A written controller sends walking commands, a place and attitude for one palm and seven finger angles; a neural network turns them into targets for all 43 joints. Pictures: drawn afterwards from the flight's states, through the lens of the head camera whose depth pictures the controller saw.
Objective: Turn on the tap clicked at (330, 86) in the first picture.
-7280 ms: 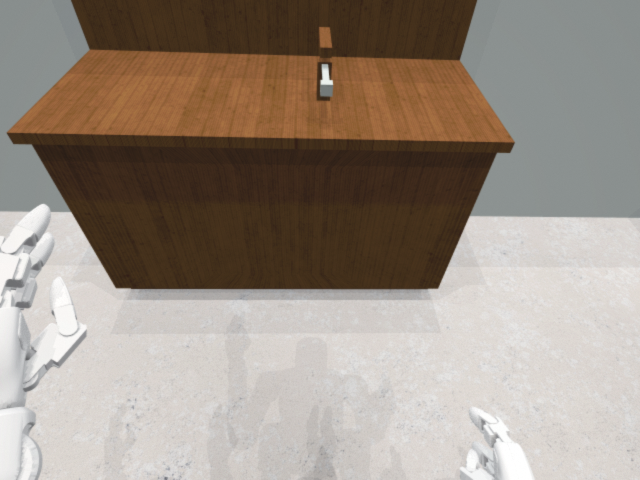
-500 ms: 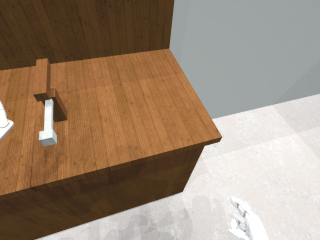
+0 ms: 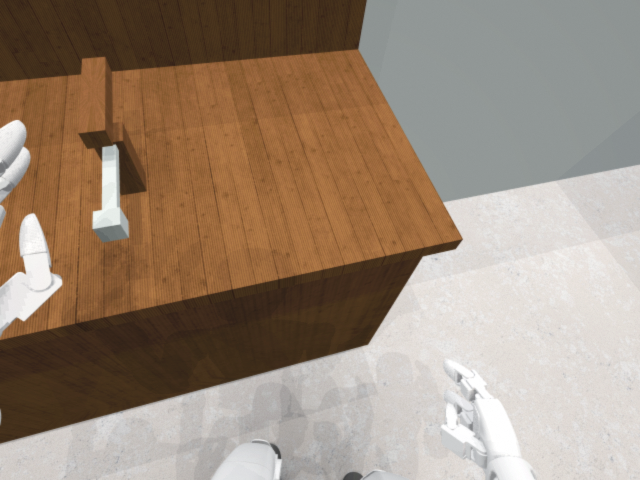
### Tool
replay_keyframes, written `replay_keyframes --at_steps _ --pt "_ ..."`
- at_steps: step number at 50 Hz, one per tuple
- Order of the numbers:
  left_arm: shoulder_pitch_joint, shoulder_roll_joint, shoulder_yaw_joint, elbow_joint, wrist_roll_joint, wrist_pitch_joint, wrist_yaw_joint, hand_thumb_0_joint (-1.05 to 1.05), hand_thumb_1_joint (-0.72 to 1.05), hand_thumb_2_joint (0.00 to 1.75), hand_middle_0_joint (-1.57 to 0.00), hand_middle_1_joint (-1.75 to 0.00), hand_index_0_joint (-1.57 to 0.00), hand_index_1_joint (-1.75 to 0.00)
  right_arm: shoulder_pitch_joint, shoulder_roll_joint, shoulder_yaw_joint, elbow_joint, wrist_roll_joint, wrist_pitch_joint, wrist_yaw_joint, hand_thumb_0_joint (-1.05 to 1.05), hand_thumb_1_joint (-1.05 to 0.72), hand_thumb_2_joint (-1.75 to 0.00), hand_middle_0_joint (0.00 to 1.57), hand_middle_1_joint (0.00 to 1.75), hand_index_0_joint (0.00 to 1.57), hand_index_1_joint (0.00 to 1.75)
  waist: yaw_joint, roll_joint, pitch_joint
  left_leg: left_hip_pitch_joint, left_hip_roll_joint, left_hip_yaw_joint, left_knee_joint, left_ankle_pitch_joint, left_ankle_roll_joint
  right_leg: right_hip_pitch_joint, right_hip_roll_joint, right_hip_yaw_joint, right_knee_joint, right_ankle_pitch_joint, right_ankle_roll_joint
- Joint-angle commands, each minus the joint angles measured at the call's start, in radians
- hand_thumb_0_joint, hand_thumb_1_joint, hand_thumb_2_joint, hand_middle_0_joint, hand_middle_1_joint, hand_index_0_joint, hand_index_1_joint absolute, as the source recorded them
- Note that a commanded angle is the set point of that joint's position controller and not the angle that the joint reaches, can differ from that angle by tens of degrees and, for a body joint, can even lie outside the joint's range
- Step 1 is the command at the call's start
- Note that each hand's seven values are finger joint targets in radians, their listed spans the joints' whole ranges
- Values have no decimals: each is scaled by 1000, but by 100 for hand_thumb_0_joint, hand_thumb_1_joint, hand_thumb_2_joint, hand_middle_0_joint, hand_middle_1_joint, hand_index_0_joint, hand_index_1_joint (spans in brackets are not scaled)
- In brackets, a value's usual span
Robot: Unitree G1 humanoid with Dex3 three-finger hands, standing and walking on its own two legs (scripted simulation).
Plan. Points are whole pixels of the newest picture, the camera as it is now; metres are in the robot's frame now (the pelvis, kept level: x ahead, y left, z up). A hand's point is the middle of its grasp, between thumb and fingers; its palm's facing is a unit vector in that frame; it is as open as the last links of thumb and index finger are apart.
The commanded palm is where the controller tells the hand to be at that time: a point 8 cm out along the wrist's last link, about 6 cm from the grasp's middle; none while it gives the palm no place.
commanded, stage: shuffle to correct the standing spot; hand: left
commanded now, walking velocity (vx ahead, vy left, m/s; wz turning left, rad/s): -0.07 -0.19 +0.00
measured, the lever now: (111, 224) +0.35 +0.29 +0.08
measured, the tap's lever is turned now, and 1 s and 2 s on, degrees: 0 0 0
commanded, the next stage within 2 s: come to a stop and stand still in 0.34 s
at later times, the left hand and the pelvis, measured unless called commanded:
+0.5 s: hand (104, 335) +0.20 +0.20 +0.17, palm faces +0.32 -0.88 -0.35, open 7.5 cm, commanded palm +0.14 +0.24 +0.18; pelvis -0.03 -0.03 +0.00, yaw -1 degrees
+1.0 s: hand (80, 271) +0.25 +0.25 +0.15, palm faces +0.31 -0.86 -0.40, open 7.5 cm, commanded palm +0.19 +0.28 +0.18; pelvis +0.01 +0.01 +0.01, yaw -3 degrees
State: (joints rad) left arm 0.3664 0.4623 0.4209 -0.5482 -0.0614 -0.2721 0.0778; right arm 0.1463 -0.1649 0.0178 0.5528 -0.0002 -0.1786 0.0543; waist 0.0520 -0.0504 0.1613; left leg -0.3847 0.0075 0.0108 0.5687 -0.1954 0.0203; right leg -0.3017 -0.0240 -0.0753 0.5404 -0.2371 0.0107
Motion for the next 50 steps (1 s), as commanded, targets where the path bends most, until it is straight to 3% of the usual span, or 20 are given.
replay_keyframes --at_steps 1,2,5,6,7,11,12,20,26,29,30,31,32,34,36,40,41,43,46,50 --pt "49 152 139 -173 -44 -16 10 0 90 90 -20 -30 -20 -30 -7 -178 -95 -137 34 -34 -40 0 -90 -90 20 30 20 30 -26 28 -290 128 82 -72 -72 -82 -19 43 -94 108 -140 55 -57" --pt "63 101 93 -183 -49 -10 4 0 90 90 -20 -30 -20 -30 -1 -166 -86 -142 27 -24 -45 0 -90 -90 20 30 20 30 -35 32 -282 130 74 -53 -59 -145 -21 12 -105 111 -156 9 -62" --pt "14 129 100 -228 -46 5 5 0 90 90 -20 -30 -20 -30 -50 -160 -74 -147 20 -27 -70 0 -90 -90 20 30 20 30 -37 71 -215 117 76 -48 -70 -225 -19 -84 -97 114 -176 -153 -56" --pt "17 164 133 -238 -43 13 15 0 90 90 -20 -30 -20 -30 -53 -166 -75 -143 20 -25 -77 0 -90 -90 20 30 20 30 -37 93 -236 132 90 -61 -102 -225 -14 -71 -82 107 -164 -160 -51" --pt "12 101 84 -230 -39 17 12 0 90 90 -20 -30 -20 -30 -43 -159 -69 -143 16 -21 -79 0 -90 -90 20 30 20 30 -40 115 -240 109 105 -75 -127 -245 -7 -44 -61 80 -148 -162 -41" --pt "-13 124 90 -220 -19 34 22 0 90 90 -20 -30 -20 -30 -54 -175 -69 -154 25 -22 -85 0 -90 -90 20 30 20 30 -40 158 -217 80 119 -86 -166 -317 0 -27 -27 68 -155 -215 -34" --pt "-13 87 58 -225 -16 34 21 0 90 90 -20 -30 -20 -30 -42 -171 -66 -153 21 -21 -85 0 -90 -90 20 30 20 30 -41 170 -229 73 124 -86 -169 -318 4 -4 -20 56 -144 -189 -32" --pt "-7 80 48 -219 -16 55 21 0 90 90 -20 -30 -20 -30 -30 -169 -60 -155 16 -16 -83 0 -90 -90 20 30 20 30 -44 93 -200 79 98 -24 -64 -266 -7 -35 -44 89 -184 -187 -54" --pt "38 107 82 -198 -16 65 40 0 90 90 -20 -30 -20 -30 -32 -164 -50 -141 20 -20 -92 0 -90 -90 20 30 20 30 -48 81 -207 141 61 -6 9 -203 -7 -69 -92 159 -234 -207 -76" --pt "34 79 56 -209 -21 60 46 0 90 90 -20 -30 -20 -30 -35 -159 -40 -128 15 -28 -97 0 -90 -90 20 30 20 30 -51 80 -211 149 62 -31 -23 -154 -3 -37 -91 146 -215 -148 -70" --pt "-909 899 634 -387 122 -52 20 0 90 90 -20 -30 -20 -30 123 -175 -86 -40 -47 -69 -118 0 -90 -90 20 30 20 30 14 -90 -153 16 16 63 54 -79 -34 -45 -113 240 -362 -18 7" --pt "-681 535 413 3 43 -4 4 0 90 90 -20 -30 -20 -30 51 -140 -67 -18 21 -40 -126 0 -90 -90 20 30 20 30 -32 62 -185 135 34 7 -20 -60 -21 -25 -201 228 -249 -8 -124" --pt "-443 241 175 137 21 14 -28 0 90 90 -20 -30 -20 -30 55 -149 -74 -56 4 -56 -114 0 -90 -90 20 30 20 30 -20 93 -245 206 25 16 -41 -67 -26 -10 -128 268 -196 25 -123" --pt "-177 80 6 116 -6 16 -57 0 90 90 -20 -30 -20 -30 61 -161 -63 -100 27 -52 -81 0 -90 -90 20 30 20 30 -8 164 -228 212 37 22 -95 -114 -4 -10 -96 216 -200 -80 -41" --pt "-29 -19 -69 53 -13 21 -50 0 90 90 -20 -30 -20 -30 30 -143 -54 -125 46 -46 -54 0 -90 -90 20 30 20 30 -6 122 -233 217 49 0 -151 -148 5 22 -58 164 -208 -164 -15" --pt "0 104 39 -14 20 26 -2 0 90 90 -20 -30 -20 -30 7 -155 -42 -146 30 -37 -71 0 -90 -90 20 30 20 30 -8 -62 -158 122 51 -4 -188 -246 -1 4 -31 127 -247 -265 -27" --pt "-40 165 98 -56 25 21 14 0 90 90 -20 -30 -20 -30 -8 -163 -39 -140 29 -31 -78 0 -90 -90 20 30 20 30 -14 1 -157 151 56 -9 -210 -210 -3 -11 -20 121 -228 -244 -31" --pt "-93 131 96 -75 32 1 21 0 90 90 -20 -30 -20 -30 -8 -157 -35 -149 20 -36 -87 0 -90 -90 20 30 20 30 -22 93 -173 91 91 -66 -281 -282 16 64 5 87 -156 -177 -25" --pt "-197 169 125 -164 48 -21 34 0 90 90 -20 -30 -20 -30 -26 -151 -29 -147 15 -46 -90 0 -90 -90 20 30 20 30 -19 240 -200 56 125 -101 -323 -321 38 151 22 63 -73 -61 -22" --pt "-149 91 68 -134 43 -24 37 0 90 90 -20 -30 -20 -30 -1 -143 -35 -130 9 -65 -79 0 -90 -90 20 30 20 30 -21 160 -255 133 88 -67 -221 -129 25 170 -3 85 -141 54 -34"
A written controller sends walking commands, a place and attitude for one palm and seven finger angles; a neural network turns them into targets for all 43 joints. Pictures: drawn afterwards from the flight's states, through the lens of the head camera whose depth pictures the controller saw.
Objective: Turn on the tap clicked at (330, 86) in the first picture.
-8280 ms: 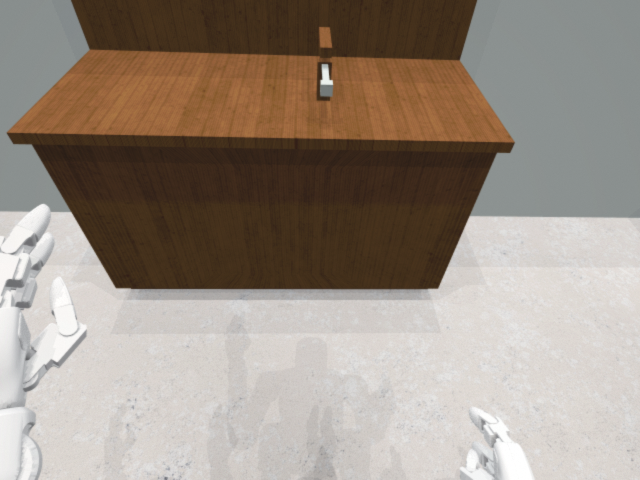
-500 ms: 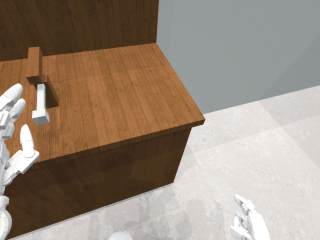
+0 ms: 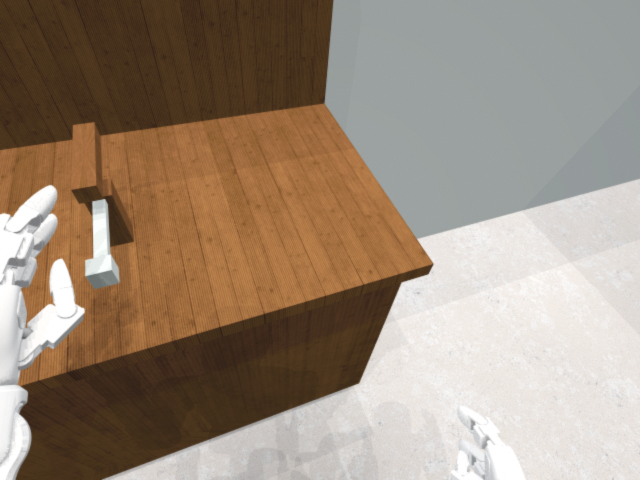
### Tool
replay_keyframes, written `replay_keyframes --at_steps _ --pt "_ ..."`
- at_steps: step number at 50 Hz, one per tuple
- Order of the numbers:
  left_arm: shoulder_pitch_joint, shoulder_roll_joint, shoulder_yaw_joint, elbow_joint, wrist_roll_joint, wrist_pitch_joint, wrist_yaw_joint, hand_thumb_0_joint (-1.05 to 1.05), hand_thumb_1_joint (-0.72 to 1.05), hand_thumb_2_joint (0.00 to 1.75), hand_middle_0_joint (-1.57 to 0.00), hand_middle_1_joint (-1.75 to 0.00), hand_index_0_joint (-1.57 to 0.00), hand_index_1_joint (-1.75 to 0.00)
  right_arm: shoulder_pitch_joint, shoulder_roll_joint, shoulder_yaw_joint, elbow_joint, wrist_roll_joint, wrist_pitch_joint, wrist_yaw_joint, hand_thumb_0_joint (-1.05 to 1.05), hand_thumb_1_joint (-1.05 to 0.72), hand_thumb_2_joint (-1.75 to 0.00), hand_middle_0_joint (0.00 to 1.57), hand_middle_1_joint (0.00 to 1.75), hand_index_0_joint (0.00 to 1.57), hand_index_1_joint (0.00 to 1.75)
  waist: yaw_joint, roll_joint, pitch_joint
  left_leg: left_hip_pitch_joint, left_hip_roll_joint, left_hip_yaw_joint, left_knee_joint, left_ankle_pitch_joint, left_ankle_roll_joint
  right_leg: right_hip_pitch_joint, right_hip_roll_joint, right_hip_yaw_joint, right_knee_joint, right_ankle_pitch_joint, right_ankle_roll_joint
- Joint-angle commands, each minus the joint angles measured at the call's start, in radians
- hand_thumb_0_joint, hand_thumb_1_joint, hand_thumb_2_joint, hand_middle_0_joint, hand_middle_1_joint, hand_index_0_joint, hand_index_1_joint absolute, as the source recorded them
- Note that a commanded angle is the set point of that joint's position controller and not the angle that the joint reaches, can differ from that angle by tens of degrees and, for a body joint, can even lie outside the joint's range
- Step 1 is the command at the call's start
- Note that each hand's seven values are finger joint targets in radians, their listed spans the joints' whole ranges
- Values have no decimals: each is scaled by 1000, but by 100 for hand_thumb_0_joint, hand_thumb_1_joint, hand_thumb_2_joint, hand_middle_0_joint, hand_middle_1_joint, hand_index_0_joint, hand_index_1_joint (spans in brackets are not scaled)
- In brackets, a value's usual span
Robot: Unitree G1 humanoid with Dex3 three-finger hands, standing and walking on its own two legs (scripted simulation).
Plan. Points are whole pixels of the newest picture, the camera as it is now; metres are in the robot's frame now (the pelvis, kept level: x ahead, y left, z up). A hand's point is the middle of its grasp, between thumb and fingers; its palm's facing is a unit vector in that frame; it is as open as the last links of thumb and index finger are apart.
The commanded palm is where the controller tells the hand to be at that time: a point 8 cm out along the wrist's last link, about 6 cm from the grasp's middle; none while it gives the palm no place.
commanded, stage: come to a stop and stand still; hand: left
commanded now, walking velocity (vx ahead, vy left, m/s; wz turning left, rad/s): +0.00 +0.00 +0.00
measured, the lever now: (102, 271) +0.31 +0.30 +0.07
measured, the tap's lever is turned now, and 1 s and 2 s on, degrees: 0 0 0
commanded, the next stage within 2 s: look again from close up in 0.42 s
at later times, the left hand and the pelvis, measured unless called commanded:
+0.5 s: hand (66, 282) +0.24 +0.26 +0.16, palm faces +0.42 -0.83 -0.36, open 7.5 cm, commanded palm +0.18 +0.29 +0.18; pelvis +0.03 +0.01 +0.00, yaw +1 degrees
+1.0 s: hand (65, 300) +0.23 +0.26 +0.16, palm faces +0.41 -0.84 -0.36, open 7.5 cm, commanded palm +0.17 +0.29 +0.18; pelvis +0.01 +0.01 +0.01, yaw +1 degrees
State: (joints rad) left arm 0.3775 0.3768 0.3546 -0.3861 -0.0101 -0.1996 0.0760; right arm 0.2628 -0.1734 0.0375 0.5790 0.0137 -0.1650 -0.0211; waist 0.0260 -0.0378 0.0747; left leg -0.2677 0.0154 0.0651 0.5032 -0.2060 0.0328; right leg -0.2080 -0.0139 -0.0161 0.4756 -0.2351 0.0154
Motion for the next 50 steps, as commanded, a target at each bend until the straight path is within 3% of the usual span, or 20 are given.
replay_keyframes --at_steps 1,3,8,11,13,16,17,21,22,24,26,27,31,32,36,37,41,42,46,50 --pt "-136 155 119 -290 -9 -91 36 0 90 90 -20 -30 -20 -30 -127 -131 -55 -149 -4 -80 2 0 -90 -90 20 30 20 30 2 125 -181 58 71 -102 -129 -52 4 60 -17 28 -89 85 -40" --pt "-112 121 82 -292 -10 -85 34 0 90 90 -20 -30 -20 -30 -116 -140 -62 -140 -7 -74 7 0 -90 -90 20 30 20 30 -5 122 -198 96 65 -103 -109 73 -7 48 -21 31 -82 147 -42" --pt "-58 126 89 -269 -10 -59 39 0 90 90 -20 -30 -20 -30 -120 -141 -67 -138 -4 -33 9 0 -90 -90 20 30 20 30 -6 130 -237 166 80 -97 -60 387 -18 44 -22 2 -48 274 -32" --pt "-43 172 137 -287 -13 -49 44 0 90 90 -20 -30 -20 -30 -141 -136 -63 -151 0 -8 4 0 -90 -90 20 30 20 30 -7 116 -247 176 79 -91 -45 464 -24 55 -22 -12 -39 311 -30" --pt "-37 153 120 -309 -22 -48 39 0 90 90 -20 -30 -20 -30 -138 -135 -67 -164 1 4 2 0 -90 -90 20 30 20 30 -10 121 -252 174 82 -91 -43 466 -22 67 -27 -10 -38 312 -33" --pt "-38 186 148 -344 -26 -44 46 0 90 90 -20 -30 -20 -30 -156 -134 -60 -172 2 12 -3 0 -90 -90 20 30 20 30 -7 129 -252 170 81 -91 -49 449 -24 74 -27 -11 -42 308 -33" --pt "-23 152 121 -321 -31 -43 44 0 90 90 -20 -30 -20 -30 -146 -137 -61 -171 -2 16 -4 0 -90 -90 20 30 20 30 -9 123 -246 157 82 -90 -50 421 -19 77 -30 -9 -50 303 -34" --pt "-42 167 126 -326 -27 -35 53 0 90 90 -20 -30 -20 -30 -157 -138 -64 -171 3 18 -11 0 -90 -90 20 30 20 30 -9 134 -232 141 76 -86 -69 319 -19 83 -39 9 -71 290 -35" --pt "-29 136 99 -290 -31 -35 50 0 90 90 -20 -30 -20 -30 -146 -142 -63 -166 -2 22 -12 0 -90 -90 20 30 20 30 -9 114 -221 125 76 -87 -73 279 -14 80 -41 12 -84 276 -36" --pt "-42 142 99 -280 -30 -32 51 0 90 90 -20 -30 -20 -30 -146 -144 -66 -166 -1 23 -14 0 -90 -90 20 30 20 30 -9 108 -214 114 71 -89 -81 222 -12 85 -49 27 -100 265 -38" --pt "-62 151 103 -282 -27 -28 56 0 90 90 -20 -30 -20 -30 -161 -145 -66 -164 3 24 -18 0 -90 -90 20 30 20 30 -10 114 -192 100 66 -90 -98 165 -15 77 -50 28 -108 229 -39" --pt "-57 122 76 -255 -28 -30 52 0 90 90 -20 -30 -20 -30 -150 -147 -64 -160 -2 26 -18 0 -90 -90 20 30 20 30 -11 102 -179 85 66 -96 -109 132 -12 73 -47 22 -116 206 -39" --pt "-88 162 100 -281 -21 -37 60 0 90 90 -20 -30 -20 -30 -170 -147 -65 -163 2 21 -24 0 -90 -90 20 30 20 30 -10 112 -148 53 61 -107 -146 -16 -9 63 -48 33 -138 109 -41" --pt "-69 134 78 -253 -25 -40 56 0 90 90 -20 -30 -20 -30 -162 -146 -63 -162 -4 21 -24 0 -90 -90 20 30 20 30 -10 112 -143 45 61 -109 -152 -43 -5 59 -46 33 -146 90 -42" --pt "-60 176 119 -279 -20 -47 59 0 90 90 -20 -30 -20 -30 -166 -146 -67 -163 2 13 -25 0 -90 -90 20 30 20 30 -7 105 -151 41 62 -119 -164 -59 -4 74 -42 28 -141 79 -39" --pt "-42 145 97 -252 -25 -48 55 0 90 90 -20 -30 -20 -30 -154 -147 -66 -159 -4 14 -25 0 -90 -90 20 30 20 30 -8 90 -151 37 62 -118 -163 -60 -2 73 -41 25 -146 76 -38" --pt "-32 166 115 -271 -24 -49 55 0 90 90 -20 -30 -20 -30 -157 -149 -71 -156 2 8 -24 0 -90 -90 20 30 20 30 -7 113 -165 63 63 -116 -154 -10 -4 75 -46 31 -139 106 -39" --pt "-27 136 91 -253 -26 -51 52 0 90 90 -20 -30 -20 -30 -145 -150 -69 -152 -2 9 -23 0 -90 -90 20 30 20 30 -9 111 -158 52 63 -119 -159 -2 -3 77 -42 24 -138 109 -39" --pt "-43 158 101 -260 -21 -48 53 0 90 90 -20 -30 -20 -30 -154 -148 -71 -151 4 4 -24 0 -90 -90 20 30 20 30 -8 102 -146 61 66 -119 -162 -18 -4 64 -43 30 -142 97 -37" --pt "-71 139 84 -267 -29 -47 52 0 90 90 -20 -30 -20 -30 -146 -144 -71 -168 5 4 -28 0 -90 -90 20 30 20 30 -6 98 -113 61 89 -137 -196 15 -17 47 -22 26 -138 99 -28"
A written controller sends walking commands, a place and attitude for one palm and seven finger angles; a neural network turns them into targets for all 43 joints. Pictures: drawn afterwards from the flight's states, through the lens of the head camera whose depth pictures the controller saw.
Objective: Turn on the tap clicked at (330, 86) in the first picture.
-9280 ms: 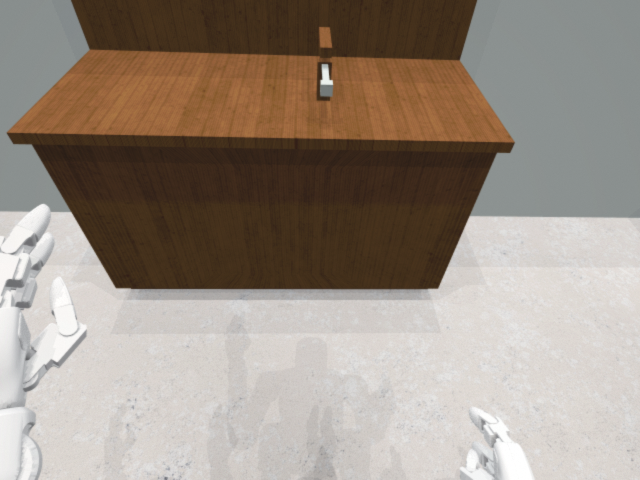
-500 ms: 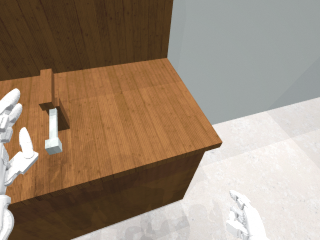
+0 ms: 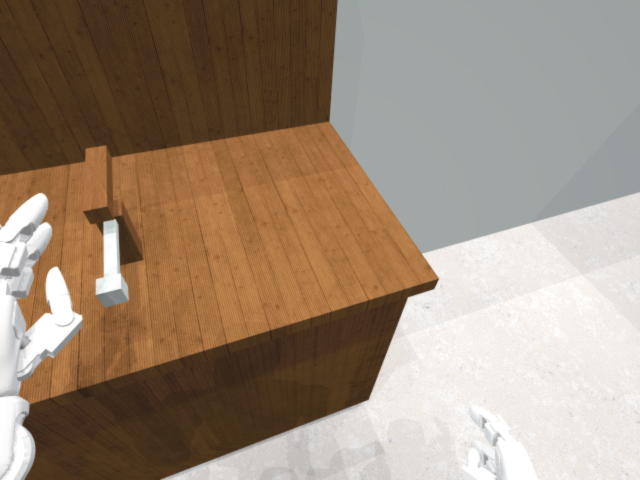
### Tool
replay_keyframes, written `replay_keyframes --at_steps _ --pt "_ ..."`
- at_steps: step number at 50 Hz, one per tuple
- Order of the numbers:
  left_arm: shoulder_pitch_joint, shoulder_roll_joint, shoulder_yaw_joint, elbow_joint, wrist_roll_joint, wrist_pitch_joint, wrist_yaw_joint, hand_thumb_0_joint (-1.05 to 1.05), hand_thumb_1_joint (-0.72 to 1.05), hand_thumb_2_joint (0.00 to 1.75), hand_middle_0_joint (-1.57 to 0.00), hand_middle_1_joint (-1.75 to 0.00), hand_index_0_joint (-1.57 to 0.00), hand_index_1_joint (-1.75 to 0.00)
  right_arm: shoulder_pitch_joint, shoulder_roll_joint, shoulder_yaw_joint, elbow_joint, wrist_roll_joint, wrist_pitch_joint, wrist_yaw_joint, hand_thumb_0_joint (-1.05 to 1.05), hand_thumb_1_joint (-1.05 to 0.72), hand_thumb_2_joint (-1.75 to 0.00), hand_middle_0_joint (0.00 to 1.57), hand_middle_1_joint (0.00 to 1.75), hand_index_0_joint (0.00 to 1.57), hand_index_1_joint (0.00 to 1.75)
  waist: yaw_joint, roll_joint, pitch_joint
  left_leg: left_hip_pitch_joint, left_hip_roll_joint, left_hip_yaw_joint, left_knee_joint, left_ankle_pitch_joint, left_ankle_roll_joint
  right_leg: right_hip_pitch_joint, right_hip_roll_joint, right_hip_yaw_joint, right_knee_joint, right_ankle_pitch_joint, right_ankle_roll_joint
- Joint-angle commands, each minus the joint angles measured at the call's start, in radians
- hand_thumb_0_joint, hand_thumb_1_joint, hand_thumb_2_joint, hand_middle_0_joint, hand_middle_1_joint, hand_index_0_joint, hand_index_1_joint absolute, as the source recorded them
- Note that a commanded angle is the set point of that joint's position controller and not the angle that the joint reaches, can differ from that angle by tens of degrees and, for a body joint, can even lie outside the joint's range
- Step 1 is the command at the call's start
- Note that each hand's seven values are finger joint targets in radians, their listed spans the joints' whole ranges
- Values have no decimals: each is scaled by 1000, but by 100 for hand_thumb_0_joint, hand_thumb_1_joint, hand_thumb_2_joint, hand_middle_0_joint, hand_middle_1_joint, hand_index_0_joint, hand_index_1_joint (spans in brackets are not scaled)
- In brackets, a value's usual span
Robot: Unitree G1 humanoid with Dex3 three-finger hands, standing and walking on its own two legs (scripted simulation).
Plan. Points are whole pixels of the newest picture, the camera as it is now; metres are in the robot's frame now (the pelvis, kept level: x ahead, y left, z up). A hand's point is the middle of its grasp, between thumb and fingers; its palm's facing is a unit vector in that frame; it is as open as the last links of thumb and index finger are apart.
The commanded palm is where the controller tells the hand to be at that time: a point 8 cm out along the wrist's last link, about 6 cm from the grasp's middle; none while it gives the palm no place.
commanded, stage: shuffle to correct the standing spot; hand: left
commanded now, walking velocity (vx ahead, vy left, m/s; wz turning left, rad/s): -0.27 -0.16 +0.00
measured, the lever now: (112, 290) +0.31 +0.29 +0.07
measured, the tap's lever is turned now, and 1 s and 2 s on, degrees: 0 0 0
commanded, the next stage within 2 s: come to a stop and stand still in 0.28 s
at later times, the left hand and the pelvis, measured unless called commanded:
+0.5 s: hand (118, 355) +0.19 +0.20 +0.16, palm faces +0.35 -0.84 -0.40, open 7.4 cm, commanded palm +0.13 +0.24 +0.17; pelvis -0.03 -0.04 -0.01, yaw +0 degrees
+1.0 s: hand (79, 329) +0.21 +0.25 +0.15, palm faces +0.35 -0.86 -0.36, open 7.5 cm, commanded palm +0.15 +0.28 +0.17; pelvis -0.01 +0.00 +0.00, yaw -1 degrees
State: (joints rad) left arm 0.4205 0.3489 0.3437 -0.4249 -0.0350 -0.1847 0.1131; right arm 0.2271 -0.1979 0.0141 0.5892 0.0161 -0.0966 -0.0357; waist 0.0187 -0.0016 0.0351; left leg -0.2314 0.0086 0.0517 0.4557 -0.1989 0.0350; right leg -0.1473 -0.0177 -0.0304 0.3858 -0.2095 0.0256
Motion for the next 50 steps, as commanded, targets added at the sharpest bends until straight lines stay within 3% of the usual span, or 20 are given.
replay_keyframes --at_steps 1,2,13,16,17,19,21,24,28,31,32,33,34,35,36,40,41,43,46,50 --pt "-125 196 119 -245 -2 -62 17 0 90 90 -20 -30 -20 -30 -125 -118 -45 -180 5 -64 -14 0 -90 -90 20 30 20 30 4 87 -70 26 105 -122 -155 16 -20 -24 -13 36 -37 72 -34" --pt "-124 163 94 -235 -6 -64 13 0 90 90 -20 -30 -20 -30 -111 -121 -45 -179 -1 -59 -12 0 -90 -90 20 30 20 30 2 100 -75 15 116 -130 -167 14 -17 -17 -4 29 -23 67 -32" --pt "-17 191 149 -335 -21 -87 -15 0 90 90 -20 -30 -20 -30 -81 -113 -72 -219 -11 -73 9 0 -90 -90 20 30 20 30 15 138 -175 21 207 -121 -35 222 2 -45 -18 30 50 125 -43" --pt "24 222 187 -327 -33 -77 -14 0 90 90 -20 -30 -20 -30 -72 -110 -78 -214 -10 -74 2 0 -90 -90 20 30 20 30 6 33 -178 7 142 -84 56 124 -19 -79 -64 80 -9 203 -71" --pt "19 190 154 -315 -41 -78 -19 0 90 90 -20 -30 -20 -30 -57 -108 -78 -205 -14 -69 2 0 -90 -90 20 30 20 30 -6 -20 -166 3 99 -53 99 49 -29 -122 -97 104 -37 198 -90" --pt "10 213 168 -318 -50 -73 -10 0 90 90 -20 -30 -20 -30 -45 -101 -83 -193 -9 -73 -4 0 -90 -90 20 30 20 30 -15 -80 -159 27 35 -20 211 -113 -43 -224 -178 184 -91 88 -135" --pt "17 230 184 -321 -52 -55 16 0 90 90 -20 -30 -20 -30 -70 -100 -68 -179 0 -72 -12 0 -90 -90 20 30 20 30 -11 -42 -169 42 22 -44 250 -140 -40 -248 -226 244 -110 -42 -163" --pt "7 205 157 -296 -41 -43 42 0 90 90 -20 -30 -20 -30 -92 -110 -55 -166 1 -74 -20 0 -90 -90 20 30 20 30 -9 -48 -133 25 32 -77 81 -85 -20 -166 -174 195 -80 -78 -118" --pt "-28 196 127 -300 -20 -42 50 0 90 90 -20 -30 -20 -30 -121 -122 -48 -166 3 -73 -28 0 -90 -90 20 30 20 30 -5 69 -70 -29 90 -158 -82 -172 10 -121 -83 123 -59 -180 -60" --pt "-54 200 125 -284 -1 -42 56 0 90 90 -20 -30 -20 -30 -117 -132 -51 -161 3 -72 -25 0 -90 -90 20 30 20 30 -5 71 -56 -88 92 -173 -114 -207 16 -42 -65 108 -67 -161 -53" --pt "-1003 977 658 -498 131 -176 26 0 90 90 -20 -30 -20 -30 28 -153 -48 -110 -58 -135 -30 0 -90 -90 20 30 20 30 36 -54 27 -127 56 -63 45 31 0 -174 -86 139 -120 -11 -13" --pt "-439 386 278 62 37 -131 -17 0 90 90 -20 -30 -20 -30 -40 -52 -10 -70 -18 -129 -28 0 -90 -90 20 30 20 30 0 -78 -143 -13 -20 -62 42 39 -8 -134 -131 131 -81 8 -82" --pt "-186 234 175 133 4 -121 -38 0 90 90 -20 -30 -20 -30 -23 -121 -57 -131 -5 -147 -21 0 -90 -90 20 30 20 30 57 6 -120 29 -8 -44 58 39 -30 -117 -114 235 -103 42 -73" --pt "-157 191 97 -18 -15 -138 -47 0 90 90 -20 -30 -20 -30 -11 -132 -57 -135 -5 -147 -4 0 -90 -90 20 30 20 30 39 61 -138 -1 -6 -58 12 19 -25 -46 -120 192 -75 38 -65" --pt "-81 90 23 -42 -35 -138 -46 0 90 90 -20 -30 -20 -30 -52 -114 -52 -132 11 -151 14 0 -90 -90 20 30 20 30 27 129 -169 45 16 -65 -25 49 -23 -25 -103 161 -36 36 -70" --pt "-37 197 93 -163 -21 -130 -13 0 90 90 -20 -30 -20 -30 -79 -128 -51 -143 1 -145 24 0 -90 -90 20 30 20 30 35 -36 -107 -47 41 -102 -110 -93 -14 -31 -43 103 -51 -123 -37" --pt "-36 236 141 -183 -20 -126 -2 0 90 90 -20 -30 -20 -30 -101 -129 -49 -142 2 -138 20 0 -90 -90 20 30 20 30 31 -12 -104 -41 52 -103 -126 -108 -12 -29 -30 87 -37 -108 -35" --pt "-87 233 158 -211 -17 -133 1 0 90 90 -20 -30 -20 -30 -97 -126 -46 -159 -1 -135 11 0 -90 -90 20 30 20 30 22 -10 -108 -79 63 -138 -151 -109 -3 10 -21 63 0 -70 -33" --pt "-178 269 192 -281 -13 -142 6 0 90 90 -20 -30 -20 -30 -117 -117 -38 -163 -3 -139 2 0 -90 -90 20 30 20 30 16 96 -113 -67 80 -148 -160 -65 2 35 -14 42 56 22 -31" --pt "-180 201 132 -288 -10 -144 6 0 90 90 -20 -30 -20 -30 -90 -116 -45 -151 -8 -146 6 0 -90 -90 20 30 20 30 14 134 -176 25 80 -133 -94 169 -13 43 -24 37 57 140 -39"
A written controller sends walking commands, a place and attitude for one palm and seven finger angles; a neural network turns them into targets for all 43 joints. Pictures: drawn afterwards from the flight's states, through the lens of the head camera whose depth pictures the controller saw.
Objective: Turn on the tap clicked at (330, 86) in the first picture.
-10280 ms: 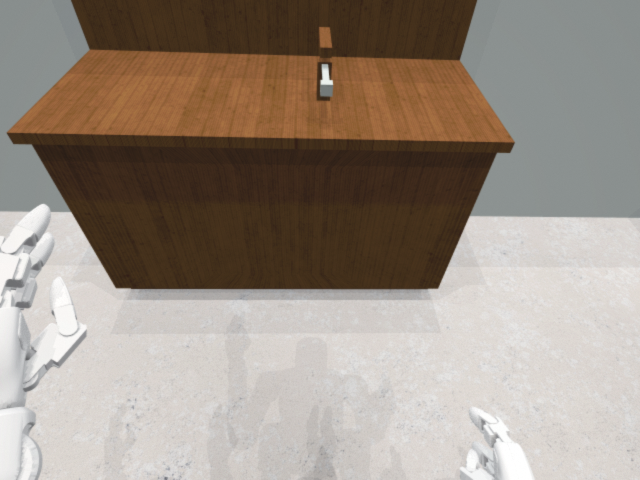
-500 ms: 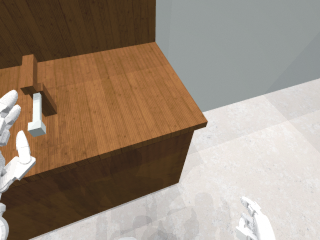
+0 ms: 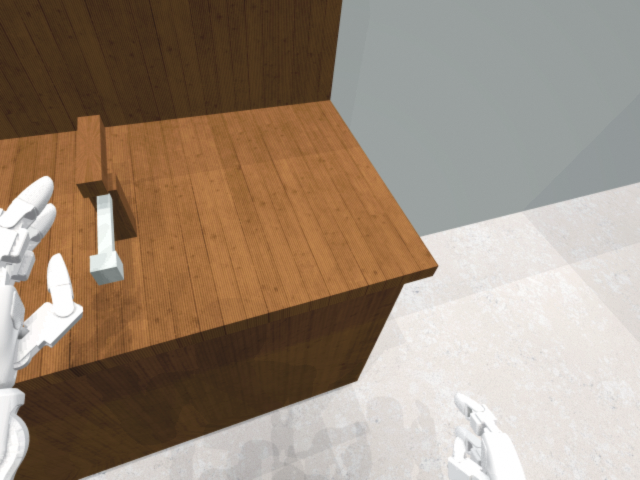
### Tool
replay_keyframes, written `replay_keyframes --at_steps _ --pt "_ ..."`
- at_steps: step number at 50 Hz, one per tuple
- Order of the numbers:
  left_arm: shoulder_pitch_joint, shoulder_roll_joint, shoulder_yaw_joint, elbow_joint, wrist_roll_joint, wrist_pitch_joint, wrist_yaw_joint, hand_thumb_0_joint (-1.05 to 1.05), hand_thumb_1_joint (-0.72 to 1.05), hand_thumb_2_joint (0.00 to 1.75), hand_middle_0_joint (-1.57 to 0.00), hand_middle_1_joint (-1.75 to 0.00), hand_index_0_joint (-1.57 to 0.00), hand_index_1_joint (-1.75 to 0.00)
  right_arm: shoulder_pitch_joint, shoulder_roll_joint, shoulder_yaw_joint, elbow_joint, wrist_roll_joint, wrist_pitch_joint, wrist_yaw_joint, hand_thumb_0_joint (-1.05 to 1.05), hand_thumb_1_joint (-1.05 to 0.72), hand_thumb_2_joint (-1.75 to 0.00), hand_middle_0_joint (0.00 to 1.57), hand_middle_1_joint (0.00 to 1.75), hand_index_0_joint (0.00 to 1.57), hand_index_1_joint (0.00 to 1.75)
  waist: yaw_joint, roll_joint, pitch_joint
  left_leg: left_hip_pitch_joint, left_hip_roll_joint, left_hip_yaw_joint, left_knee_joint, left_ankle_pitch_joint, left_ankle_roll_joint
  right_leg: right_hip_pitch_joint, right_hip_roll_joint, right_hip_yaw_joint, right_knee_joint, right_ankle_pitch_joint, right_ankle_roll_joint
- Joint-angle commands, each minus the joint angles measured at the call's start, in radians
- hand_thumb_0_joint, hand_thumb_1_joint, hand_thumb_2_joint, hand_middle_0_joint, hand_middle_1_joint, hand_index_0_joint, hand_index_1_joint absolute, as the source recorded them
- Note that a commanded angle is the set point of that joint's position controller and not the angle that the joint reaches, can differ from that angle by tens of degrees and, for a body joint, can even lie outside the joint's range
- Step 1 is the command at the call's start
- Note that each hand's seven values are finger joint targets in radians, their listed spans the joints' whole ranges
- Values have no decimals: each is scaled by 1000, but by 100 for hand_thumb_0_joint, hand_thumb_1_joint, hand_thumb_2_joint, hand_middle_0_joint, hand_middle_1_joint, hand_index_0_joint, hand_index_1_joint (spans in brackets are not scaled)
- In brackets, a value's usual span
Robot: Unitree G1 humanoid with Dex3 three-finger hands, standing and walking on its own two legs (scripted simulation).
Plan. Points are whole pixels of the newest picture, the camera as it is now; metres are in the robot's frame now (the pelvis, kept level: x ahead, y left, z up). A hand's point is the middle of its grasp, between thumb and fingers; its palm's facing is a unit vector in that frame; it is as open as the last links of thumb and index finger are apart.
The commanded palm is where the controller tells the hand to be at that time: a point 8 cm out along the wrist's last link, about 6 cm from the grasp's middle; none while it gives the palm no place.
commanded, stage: come to a stop and stand still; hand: left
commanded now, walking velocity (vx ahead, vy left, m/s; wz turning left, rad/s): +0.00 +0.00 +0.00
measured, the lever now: (107, 268) +0.31 +0.29 +0.07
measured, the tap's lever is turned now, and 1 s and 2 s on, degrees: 0 0 0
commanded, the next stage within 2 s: look again from close up in 0.30 s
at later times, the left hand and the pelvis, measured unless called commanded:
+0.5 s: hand (58, 306) +0.22 +0.26 +0.16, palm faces +0.42 -0.85 -0.32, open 7.5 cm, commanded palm +0.16 +0.28 +0.18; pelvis +0.00 +0.00 +0.00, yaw +1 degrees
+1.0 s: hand (40, 281) +0.23 +0.27 +0.18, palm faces +0.45 -0.82 -0.35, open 7.5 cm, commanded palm +0.15 +0.28 +0.18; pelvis -0.01 +0.00 +0.00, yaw -1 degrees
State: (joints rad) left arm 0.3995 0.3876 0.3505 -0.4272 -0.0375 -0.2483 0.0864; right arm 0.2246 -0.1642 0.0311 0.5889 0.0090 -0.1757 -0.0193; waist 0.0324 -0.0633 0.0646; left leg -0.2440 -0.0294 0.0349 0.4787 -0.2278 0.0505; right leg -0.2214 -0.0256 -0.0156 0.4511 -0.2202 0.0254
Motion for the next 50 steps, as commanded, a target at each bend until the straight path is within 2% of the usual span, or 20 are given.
replay_keyframes --at_steps 1,3,7,11,12,25,26,27,30,36,37,40,41,42,43,44,45,46,47,50 --pt "-150 144 110 -289 -9 -73 31 0 90 90 -20 -30 -20 -30 -99 -145 -58 -151 0 -69 -5 0 -90 -90 20 30 20 30 -2 180 -208 78 118 -110 -104 272 -42 100 -9 11 -7 174 -38" --pt "-132 113 78 -275 -1 -62 31 0 90 90 -20 -30 -20 -30 -86 -153 -64 -145 -3 -58 3 0 -90 -90 20 30 20 30 -6 172 -216 91 122 -106 -81 361 -54 104 -9 8 -13 206 -38" --pt "-86 95 67 -240 4 -41 33 0 90 90 -20 -30 -20 -30 -92 -154 -63 -145 -4 -29 9 0 -90 -90 20 30 20 30 -11 161 -208 85 119 -101 -77 398 -71 105 -4 -4 -24 223 -38" --pt "-91 139 114 -265 1 -30 38 0 90 90 -20 -30 -20 -30 -116 -150 -59 -162 0 -2 1 0 -90 -90 20 30 20 30 -10 161 -193 58 111 -98 -95 338 -75 122 1 -7 -36 213 -37" --pt "-83 119 97 -251 -1 -30 35 0 90 90 -20 -30 -20 -30 -113 -151 -59 -165 -3 5 -1 0 -90 -90 20 30 20 30 -11 154 -191 45 112 -102 -102 311 -71 126 -1 -6 -39 197 -37" --pt "-91 113 81 -233 -1 -19 44 0 90 90 -20 -30 -20 -30 -117 -159 -62 -169 -1 6 -17 0 -90 -90 20 30 20 30 -9 135 -146 -17 83 -93 -146 19 -40 146 -13 26 -102 121 -37" --pt "-90 135 102 -244 1 -17 48 0 90 90 -20 -30 -20 -30 -130 -156 -61 -167 1 5 -20 0 -90 -90 20 30 20 30 -9 130 -149 -9 83 -89 -139 14 -37 141 -15 29 -111 124 -37" --pt "-83 106 79 -223 -1 -17 45 0 90 90 -20 -30 -20 -30 -120 -157 -59 -164 -3 8 -19 0 -90 -90 20 30 20 30 -10 121 -146 -14 79 -91 -141 16 -36 143 -16 26 -113 120 -37" --pt "-85 112 80 -234 -1 -17 45 0 90 90 -20 -30 -20 -30 -117 -161 -65 -166 1 6 -18 0 -90 -90 20 30 20 30 -10 109 -143 -10 73 -91 -133 31 -37 143 -18 34 -117 123 -39" --pt "-64 144 116 -242 -3 -16 48 0 90 90 -20 -30 -20 -30 -128 -158 -65 -162 3 4 -22 0 -90 -90 20 30 20 30 -7 128 -137 -12 77 -93 -149 -2 -35 135 -13 32 -121 96 -36" --pt "-55 118 96 -227 -5 -16 45 0 90 90 -20 -30 -20 -30 -120 -156 -64 -161 0 6 -22 0 -90 -90 20 30 20 30 -9 109 -138 -18 77 -92 -148 -1 -33 141 -12 28 -121 94 -36" --pt "-51 120 97 -227 -7 -14 44 0 90 90 -20 -30 -20 -30 -114 -159 -69 -165 3 5 -20 0 -90 -90 20 30 20 30 -9 106 -135 -11 76 -90 -140 17 -34 136 -16 39 -122 106 -37" --pt "-51 133 110 -237 -4 -13 45 0 90 90 -20 -30 -20 -30 -124 -159 -69 -161 5 4 -21 0 -90 -90 20 30 20 30 -9 132 -140 -1 77 -87 -140 22 -35 130 -15 36 -123 111 -38" --pt "-1084 937 659 -504 154 -123 37 0 90 90 -20 -30 -20 -30 -7 -178 -51 -146 -55 -31 -16 0 -90 -90 20 30 20 30 3 -8 -6 -124 110 -68 6 130 -15 -31 -70 85 -172 145 -19" --pt "-474 307 268 115 52 -81 -4 0 90 90 -20 -30 -20 -30 -79 -63 -14 -79 -13 -25 -20 0 -90 -90 20 30 20 30 -14 -25 -208 52 53 -74 -46 185 -14 4 -94 71 -107 154 -76" --pt "-203 162 157 132 15 -70 -17 0 90 90 -20 -30 -20 -30 -51 -159 -80 -141 -11 -47 -17 0 -90 -90 20 30 20 30 33 118 -195 94 62 -63 -30 196 -38 38 -69 172 -123 219 -76" --pt "-161 119 81 -40 -8 -84 -21 0 90 90 -20 -30 -20 -30 -42 -166 -82 -146 -2 -46 -2 0 -90 -90 20 30 20 30 13 198 -224 72 67 -74 -58 195 -32 110 -76 132 -88 212 -66" --pt "-77 20 8 -72 -25 -82 -21 0 90 90 -20 -30 -20 -30 -76 -148 -77 -144 12 -51 17 0 -90 -90 20 30 20 30 8 244 -249 98 87 -71 -73 239 -29 125 -60 89 -47 204 -65" --pt "-66 75 23 -167 -16 -79 -11 0 90 90 -20 -30 -20 -30 -73 -171 -82 -158 5 -51 26 0 -90 -90 20 30 20 30 15 219 -240 69 98 -89 -84 233 -28 124 -47 79 -39 177 -55" --pt "-5 130 74 -203 -14 -70 13 0 90 90 -20 -30 -20 -30 -86 -168 -77 -162 3 -47 24 0 -90 -90 20 30 20 30 17 74 -184 -25 101 -108 -121 81 -28 119 -31 60 -51 80 -40"
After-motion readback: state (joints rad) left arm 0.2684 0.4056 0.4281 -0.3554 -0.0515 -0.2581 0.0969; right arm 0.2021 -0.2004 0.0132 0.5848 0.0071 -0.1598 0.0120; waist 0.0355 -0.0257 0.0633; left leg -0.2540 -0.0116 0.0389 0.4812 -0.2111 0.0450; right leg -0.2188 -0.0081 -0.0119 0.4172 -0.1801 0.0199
